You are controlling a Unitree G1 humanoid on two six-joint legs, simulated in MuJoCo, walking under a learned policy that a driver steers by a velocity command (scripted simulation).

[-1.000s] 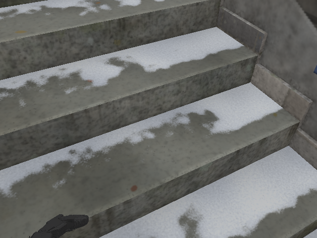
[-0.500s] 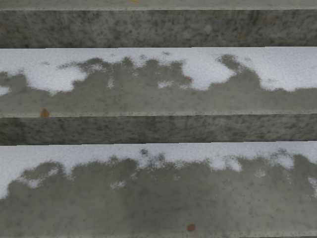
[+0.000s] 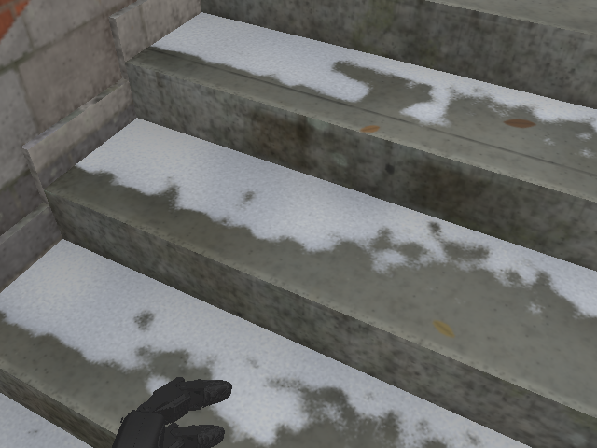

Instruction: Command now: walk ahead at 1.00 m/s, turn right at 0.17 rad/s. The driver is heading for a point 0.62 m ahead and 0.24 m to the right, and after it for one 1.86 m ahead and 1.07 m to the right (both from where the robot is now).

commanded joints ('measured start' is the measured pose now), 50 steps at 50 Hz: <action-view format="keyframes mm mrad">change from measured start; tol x64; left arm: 1 366 -42 41 250 65 44 -6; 50 202 143 123 151 6 59 24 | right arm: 1 -232 197 42 -362 -34 -112 92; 50 -315 72 51 -388 3 -49 -37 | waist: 1 -121 -535 61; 17 -454 -384 -439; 19 -342 502 -603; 26 59 -58 227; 50 -126 -46 8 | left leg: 1 -676 -140 -159 1243 -347 -2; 12 -1121 143 190 1018 -427 -163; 15 -107 13 366 486 -500 -184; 21 220 536 -872 -493 -929 137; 33 -235 223 486 -591 143 -139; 36 52 335 370 -188 1465 -49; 38 -394 25 224 550 -243 -209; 50 -861 37 122 1109 -318 -179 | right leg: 1 424 -182 1010 -714 275 -264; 12 217 -114 631 -876 135 -218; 17 253 -137 532 -353 1967 -135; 19 -175 88 424 453 386 -107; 23 -549 -70 229 1201 186 -131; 32 -650 -176 54 751 168 -38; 36 278 52 -139 164 51 -100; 39 782 -253 1114 -690 119 -355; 50 236 -67 440 -614 727 -62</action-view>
